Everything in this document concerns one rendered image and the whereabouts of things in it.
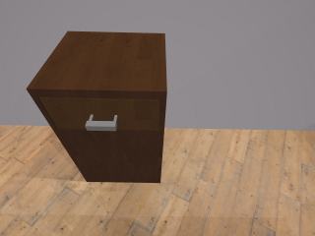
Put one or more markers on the handle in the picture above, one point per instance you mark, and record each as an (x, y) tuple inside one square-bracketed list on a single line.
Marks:
[(101, 125)]

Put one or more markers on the drawer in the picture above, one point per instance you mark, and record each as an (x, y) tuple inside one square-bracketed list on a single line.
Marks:
[(74, 112)]

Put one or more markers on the cabinet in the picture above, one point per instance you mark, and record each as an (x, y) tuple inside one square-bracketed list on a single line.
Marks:
[(115, 65)]

